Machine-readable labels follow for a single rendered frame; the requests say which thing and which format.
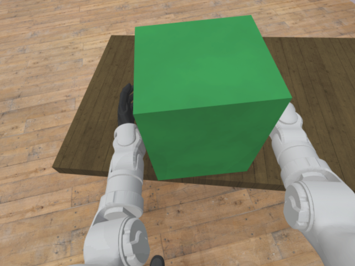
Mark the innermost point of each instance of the robot left foot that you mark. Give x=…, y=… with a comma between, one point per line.
x=157, y=260

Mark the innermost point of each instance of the robot left hand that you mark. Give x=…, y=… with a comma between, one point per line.
x=125, y=108

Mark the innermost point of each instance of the right robot forearm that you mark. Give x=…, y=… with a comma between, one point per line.
x=294, y=152

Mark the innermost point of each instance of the robot left upper arm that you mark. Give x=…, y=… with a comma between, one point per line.
x=118, y=242

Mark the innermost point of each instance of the left robot forearm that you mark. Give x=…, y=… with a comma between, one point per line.
x=125, y=178

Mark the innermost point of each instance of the robot right upper arm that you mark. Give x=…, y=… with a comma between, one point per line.
x=324, y=212

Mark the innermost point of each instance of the table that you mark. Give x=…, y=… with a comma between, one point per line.
x=318, y=72

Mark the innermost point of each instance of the carton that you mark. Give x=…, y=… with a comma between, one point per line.
x=207, y=95

